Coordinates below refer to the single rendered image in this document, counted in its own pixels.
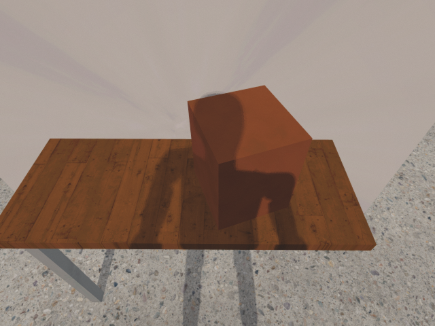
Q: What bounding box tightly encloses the carton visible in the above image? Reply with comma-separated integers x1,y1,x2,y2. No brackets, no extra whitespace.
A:
188,86,313,230

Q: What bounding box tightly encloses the table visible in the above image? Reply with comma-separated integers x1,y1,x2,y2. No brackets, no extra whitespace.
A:
0,139,377,302

